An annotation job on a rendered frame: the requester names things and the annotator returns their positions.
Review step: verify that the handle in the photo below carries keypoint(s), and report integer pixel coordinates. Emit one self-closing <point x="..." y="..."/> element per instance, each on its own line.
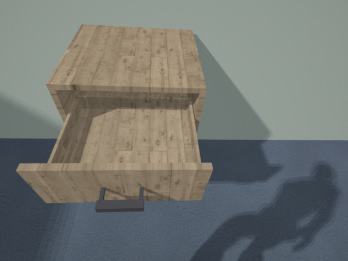
<point x="119" y="205"/>

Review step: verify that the drawer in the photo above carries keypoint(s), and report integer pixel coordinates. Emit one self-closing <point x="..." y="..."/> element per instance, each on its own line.
<point x="123" y="143"/>

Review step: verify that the cabinet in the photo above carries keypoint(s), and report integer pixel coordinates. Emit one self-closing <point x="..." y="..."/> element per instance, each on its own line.
<point x="129" y="61"/>

